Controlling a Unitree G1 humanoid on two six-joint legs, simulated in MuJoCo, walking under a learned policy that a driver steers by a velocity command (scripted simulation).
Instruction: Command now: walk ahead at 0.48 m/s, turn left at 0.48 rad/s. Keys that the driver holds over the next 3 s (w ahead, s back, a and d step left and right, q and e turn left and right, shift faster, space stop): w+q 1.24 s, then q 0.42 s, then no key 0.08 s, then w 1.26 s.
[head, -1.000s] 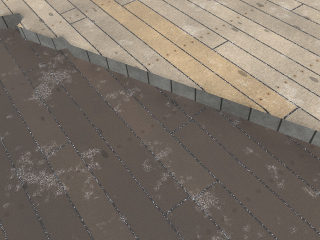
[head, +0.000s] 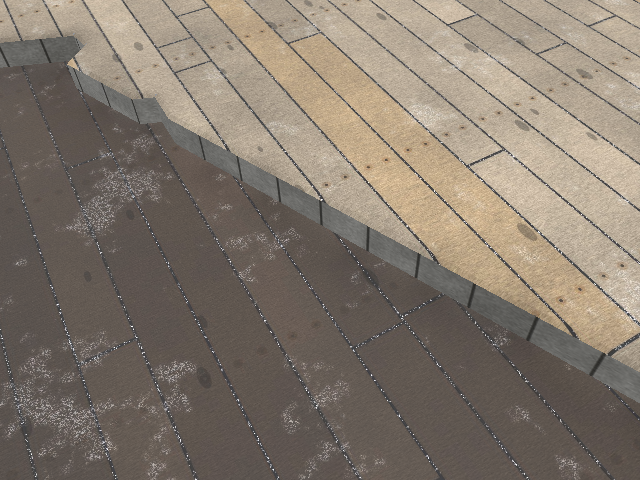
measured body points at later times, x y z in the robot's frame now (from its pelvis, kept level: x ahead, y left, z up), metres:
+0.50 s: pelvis +0.27 +0.06 +0.00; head +0.30 +0.08 +0.44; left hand +0.35 +0.35 -0.12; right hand +0.39 -0.20 -0.13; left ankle +0.25 +0.10 -0.75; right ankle +0.39 -0.10 -0.67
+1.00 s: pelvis +0.55 +0.10 +0.00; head +0.58 +0.10 +0.45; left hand +0.46 +0.37 -0.11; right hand +0.80 -0.06 -0.12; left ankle +0.48 +0.21 -0.66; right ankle +0.59 +0.02 -0.75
